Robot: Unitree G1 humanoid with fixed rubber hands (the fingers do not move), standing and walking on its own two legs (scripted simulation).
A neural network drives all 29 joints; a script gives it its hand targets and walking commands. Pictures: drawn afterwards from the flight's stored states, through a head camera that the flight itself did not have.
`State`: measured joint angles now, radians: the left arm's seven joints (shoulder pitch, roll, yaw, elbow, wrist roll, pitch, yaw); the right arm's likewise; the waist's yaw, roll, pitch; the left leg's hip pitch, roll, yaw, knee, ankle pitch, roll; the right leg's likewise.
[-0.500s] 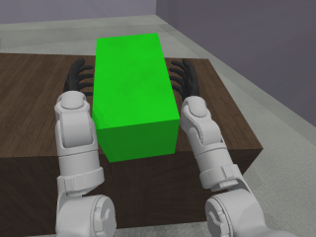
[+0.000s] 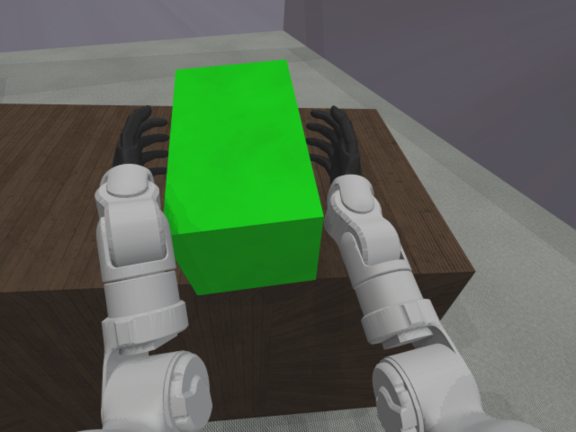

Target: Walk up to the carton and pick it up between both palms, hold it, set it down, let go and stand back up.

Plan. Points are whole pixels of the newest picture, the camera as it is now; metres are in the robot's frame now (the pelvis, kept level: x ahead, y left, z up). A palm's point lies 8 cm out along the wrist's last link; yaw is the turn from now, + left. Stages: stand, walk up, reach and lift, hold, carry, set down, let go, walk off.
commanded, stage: hold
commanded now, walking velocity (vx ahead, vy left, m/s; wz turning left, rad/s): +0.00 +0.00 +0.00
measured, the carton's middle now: (243, 172) +0.43 +0.01 +0.17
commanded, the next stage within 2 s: set down in 0.50 s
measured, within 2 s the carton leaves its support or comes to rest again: neither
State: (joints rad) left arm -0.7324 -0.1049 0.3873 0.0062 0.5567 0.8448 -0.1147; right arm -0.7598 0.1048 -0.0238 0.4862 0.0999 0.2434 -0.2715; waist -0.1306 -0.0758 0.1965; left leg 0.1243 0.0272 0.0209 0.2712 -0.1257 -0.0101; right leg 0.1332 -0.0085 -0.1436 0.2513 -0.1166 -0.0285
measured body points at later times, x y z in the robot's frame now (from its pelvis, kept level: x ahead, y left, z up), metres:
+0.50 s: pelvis +0.00 +0.01 +0.00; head -0.02 +0.03 +0.45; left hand +0.38 +0.15 +0.21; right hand +0.38 -0.11 +0.20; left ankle +0.04 +0.13 -0.75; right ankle +0.04 -0.10 -0.75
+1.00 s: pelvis +0.02 +0.01 +0.00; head +0.00 +0.03 +0.45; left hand +0.42 +0.14 +0.17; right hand +0.41 -0.12 +0.20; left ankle +0.04 +0.13 -0.75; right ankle +0.04 -0.10 -0.75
